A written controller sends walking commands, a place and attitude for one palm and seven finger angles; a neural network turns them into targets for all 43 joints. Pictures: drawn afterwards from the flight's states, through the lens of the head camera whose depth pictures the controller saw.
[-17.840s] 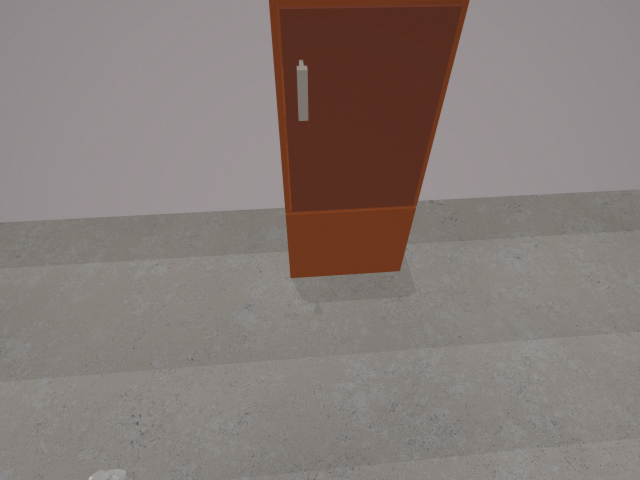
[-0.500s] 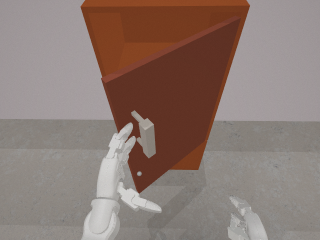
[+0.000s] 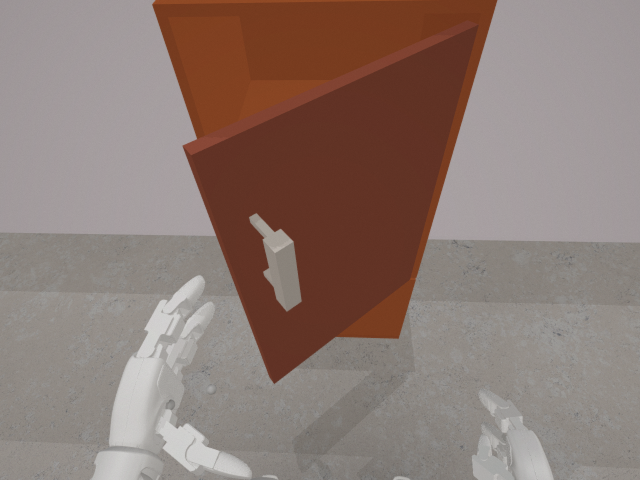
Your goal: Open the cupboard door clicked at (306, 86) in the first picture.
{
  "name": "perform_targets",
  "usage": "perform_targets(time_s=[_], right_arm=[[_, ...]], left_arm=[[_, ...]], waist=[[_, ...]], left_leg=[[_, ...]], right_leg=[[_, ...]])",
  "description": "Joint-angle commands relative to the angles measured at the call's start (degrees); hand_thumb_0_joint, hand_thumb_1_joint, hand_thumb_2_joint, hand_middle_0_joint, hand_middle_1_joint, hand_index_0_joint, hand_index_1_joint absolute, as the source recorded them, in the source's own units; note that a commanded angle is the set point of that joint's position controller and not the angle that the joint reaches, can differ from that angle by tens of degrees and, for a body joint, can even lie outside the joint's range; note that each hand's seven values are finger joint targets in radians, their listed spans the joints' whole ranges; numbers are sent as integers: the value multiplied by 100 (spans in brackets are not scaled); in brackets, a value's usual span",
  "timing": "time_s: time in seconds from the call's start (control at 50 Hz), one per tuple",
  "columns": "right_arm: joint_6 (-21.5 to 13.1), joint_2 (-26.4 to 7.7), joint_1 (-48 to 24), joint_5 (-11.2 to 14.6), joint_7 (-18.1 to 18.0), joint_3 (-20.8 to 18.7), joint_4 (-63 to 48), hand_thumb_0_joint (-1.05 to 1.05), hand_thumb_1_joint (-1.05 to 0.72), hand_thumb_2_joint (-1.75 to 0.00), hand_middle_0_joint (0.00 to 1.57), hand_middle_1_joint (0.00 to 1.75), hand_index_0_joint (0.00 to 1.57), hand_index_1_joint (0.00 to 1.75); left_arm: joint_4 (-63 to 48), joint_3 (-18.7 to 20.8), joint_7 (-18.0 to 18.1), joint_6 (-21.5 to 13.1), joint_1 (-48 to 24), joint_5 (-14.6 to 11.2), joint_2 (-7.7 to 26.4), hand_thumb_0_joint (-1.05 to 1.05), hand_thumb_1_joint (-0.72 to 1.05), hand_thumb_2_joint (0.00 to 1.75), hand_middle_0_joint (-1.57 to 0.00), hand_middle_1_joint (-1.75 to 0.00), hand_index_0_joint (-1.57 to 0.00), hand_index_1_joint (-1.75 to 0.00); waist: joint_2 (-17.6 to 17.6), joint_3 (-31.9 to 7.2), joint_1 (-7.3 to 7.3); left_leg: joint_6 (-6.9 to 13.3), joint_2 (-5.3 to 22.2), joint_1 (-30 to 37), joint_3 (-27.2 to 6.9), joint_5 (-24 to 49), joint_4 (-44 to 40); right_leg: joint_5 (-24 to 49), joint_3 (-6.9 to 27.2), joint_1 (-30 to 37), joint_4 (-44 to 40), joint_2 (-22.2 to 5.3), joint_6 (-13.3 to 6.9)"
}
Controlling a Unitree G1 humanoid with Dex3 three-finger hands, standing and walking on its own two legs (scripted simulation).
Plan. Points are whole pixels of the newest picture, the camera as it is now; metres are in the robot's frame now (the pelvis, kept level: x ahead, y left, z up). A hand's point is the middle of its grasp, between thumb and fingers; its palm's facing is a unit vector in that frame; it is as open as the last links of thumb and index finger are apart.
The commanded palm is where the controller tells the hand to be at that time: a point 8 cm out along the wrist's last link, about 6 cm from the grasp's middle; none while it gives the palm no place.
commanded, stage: draw the hand back to the body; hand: left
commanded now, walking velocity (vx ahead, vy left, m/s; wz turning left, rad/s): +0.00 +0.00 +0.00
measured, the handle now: (274, 262) +0.35 +0.08 +0.09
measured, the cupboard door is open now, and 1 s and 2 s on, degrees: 41 41 41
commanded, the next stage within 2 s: step back with the hand held close in 1.64 s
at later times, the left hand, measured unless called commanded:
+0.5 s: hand (148, 375) +0.20 +0.17 +0.12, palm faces +0.01 -1.00 -0.07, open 16.3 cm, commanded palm +0.17 +0.23 +0.14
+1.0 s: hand (36, 331) +0.21 +0.26 +0.18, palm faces +0.31 -0.87 -0.38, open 12.3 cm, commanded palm +0.17 +0.30 +0.20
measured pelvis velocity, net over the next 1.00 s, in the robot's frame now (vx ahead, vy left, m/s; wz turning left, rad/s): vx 0.02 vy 0.04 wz -0.03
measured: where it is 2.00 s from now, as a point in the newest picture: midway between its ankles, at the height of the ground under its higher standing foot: outside the picture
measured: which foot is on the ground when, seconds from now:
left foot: down 0.00-1.00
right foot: down 0.00-1.00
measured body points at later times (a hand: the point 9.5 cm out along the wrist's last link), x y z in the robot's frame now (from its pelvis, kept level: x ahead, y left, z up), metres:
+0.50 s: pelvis +0.00 +0.02 +0.01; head +0.01 +0.01 +0.46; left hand +0.19 +0.23 +0.13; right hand +0.18 -0.20 -0.05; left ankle -0.01 +0.14 -0.68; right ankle +0.01 -0.10 -0.68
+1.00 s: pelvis +0.02 +0.04 +0.05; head +0.01 +0.02 +0.50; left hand +0.19 +0.30 +0.20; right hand +0.20 -0.18 -0.03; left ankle -0.01 +0.14 -0.68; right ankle +0.01 -0.10 -0.68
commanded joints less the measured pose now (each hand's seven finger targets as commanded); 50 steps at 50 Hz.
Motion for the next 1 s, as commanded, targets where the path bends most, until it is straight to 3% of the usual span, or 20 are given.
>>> perform_targets(time_s=[0.0,0.02,0.12,0.14,0.18,0.26,0.3,0.44,0.52,0.54,0.56,0.58,0.6,0.62,0.64,0.74,0.8,0.88,0.94,0.98], right_arm=[[-479,-492,-398,46,-43,-232,-947,0,-90,-90,20,30,20,30],[-504,-501,-384,37,-47,-232,-950,0,-90,-90,20,30,20,30],[-517,-467,-417,87,-89,-212,-997,0,-90,-90,20,30,20,30],[-502,-467,-448,97,-106,-204,-980,0,-90,-90,20,30,20,30],[-522,-450,-498,138,-110,-155,-1008,0,-90,-90,20,30,20,30],[-593,-485,-512,159,-129,-120,-986,0,-90,-90,20,30,20,30],[-636,-505,-511,165,-143,-95,-978,0,-90,-90,20,30,20,30],[-738,-533,-547,177,-188,-43,-884,0,-90,-90,20,30,20,30],[-818,-528,-548,205,-201,-20,-846,0,-90,-90,20,30,20,30],[-832,-543,-562,202,-210,-20,-808,0,-90,-90,20,30,20,30],[-762,-519,-599,111,-343,-44,-792,0,-90,-90,20,30,20,30],[-732,-398,-556,60,-380,2,-761,0,-90,-90,20,30,20,30],[-686,-397,-534,51,-376,31,-672,0,-90,-90,20,30,20,30],[-643,-415,-557,42,-379,24,-624,0,-90,-90,20,30,20,30],[-627,-437,-637,36,-390,17,-567,0,-90,-90,20,30,20,30],[-591,-456,-826,-13,-403,42,-371,0,-90,-90,20,30,20,30],[-587,-434,-884,-45,-393,28,-276,0,-90,-90,20,30,20,30],[-585,-459,-982,-56,-358,7,-165,0,-90,-90,20,30,20,30],[-561,-483,-1050,-72,-344,-35,-59,0,-90,-90,20,30,20,30],[-539,-471,-1056,-77,-324,-50,-30,0,-90,-90,20,30,20,30]], left_arm=[[-1279,122,-71,-467,-398,-121,243,0,-50,30,-15,-30,-15,-30],[-1373,73,-63,-468,-597,-100,250,0,-50,30,-15,-30,-15,-30],[-1583,565,55,-257,-491,-132,638,0,-50,30,-15,-30,-15,-30],[-1479,726,71,-164,-357,-162,746,0,-50,30,-15,-30,-15,-30],[-1624,598,58,-50,-454,-216,583,0,-50,30,-15,-30,-15,-30],[-1652,660,-34,187,-268,-330,611,0,-50,30,-15,-30,-15,-30],[-1774,629,-97,296,-392,-347,618,0,-50,30,-15,-30,-15,-30],[-1960,1047,-194,559,-407,-472,895,0,-50,30,-15,-30,-15,-30],[-2195,1117,-328,658,-455,-570,906,0,-36,36,-16,-30,-16,-30],[-2189,1226,-346,701,-419,-597,998,0,-32,37,-16,-30,-16,-30],[-2625,1383,354,759,-567,276,1899,0,-29,39,-16,-30,-16,-30],[-2363,1182,642,910,-156,342,1369,0,-26,40,-16,-30,-16,-30],[-2288,1017,801,990,-173,451,1218,0,-22,42,-16,-30,-16,-30],[-2306,1120,922,1025,-216,513,1309,0,-18,43,-16,-30,-16,-30],[-2244,1173,1005,1043,-205,571,1365,0,-15,45,-16,-30,-16,-30],[-2188,1352,1211,1014,-351,692,1500,0,2,52,-17,-30,-17,-30],[-2190,1559,1260,983,-332,700,1587,0,13,57,-17,-30,-17,-30],[-2219,1754,1271,939,-416,706,1651,0,27,63,-18,-30,-18,-30],[-2039,2034,1293,933,-368,696,1818,0,37,68,-18,-30,-18,-30],[-2118,2095,1283,908,-451,682,1791,0,44,70,-18,-30,-18,-30]], waist=[[-538,-717,-126],[-515,-752,-159],[-335,-952,33],[-483,-880,69],[-214,-707,45],[-404,-567,50],[-293,-441,10],[-175,-378,95],[10,-386,107],[-97,-436,129],[-47,-486,298],[-43,-188,190],[-50,-10,156],[-34,4,160],[-238,-7,174],[96,170,199],[-56,119,229],[171,204,268],[-45,212,317],[21,200,302]], left_leg=[[248,-402,-206,80,1095,-470],[260,-403,-191,76,1080,-452],[266,-396,-34,97,1069,-630],[268,-377,-64,83,1065,-672],[262,-373,96,85,1031,-827],[270,-341,229,35,1084,-996],[269,-329,347,15,1007,-1098],[255,-316,624,-42,1159,-1349],[228,-300,882,-67,1407,-1477],[244,-296,908,-79,1502,-1479],[275,-232,1020,57,1640,-1757],[262,-256,1113,84,1589,-1853],[264,-232,1210,79,1633,-1932],[264,-207,1330,76,1761,-2012],[274,-184,1452,72,1834,-2093],[271,-162,1953,91,2051,-2591],[264,-138,2195,123,2325,-2820],[230,-106,2422,114,2721,-3082],[241,-95,2545,145,2816,-3194],[230,-95,2621,160,3006,-3249]], right_leg=[[1171,662,889,-1054,107,149],[1127,660,834,-1047,103,152],[961,641,1092,-1125,124,114],[910,632,1163,-1171,141,113],[922,516,1086,-1211,166,109],[1024,403,1170,-1301,205,128],[956,321,1081,-1341,228,132],[1072,189,1327,-1443,263,103],[1405,88,1424,-1448,282,100],[1504,95,1523,-1474,286,95],[1588,373,1871,-1790,150,41],[1518,316,1796,-1942,128,62],[1528,274,1823,-2026,116,82],[1614,251,1924,-2094,128,82],[1656,234,2042,-2209,147,88],[1776,215,2476,-2598,140,78],[2004,191,2773,-2746,149,96],[2173,190,3030,-2922,165,90],[2326,194,3220,-3079,191,87],[2465,201,3303,-3108,190,100]])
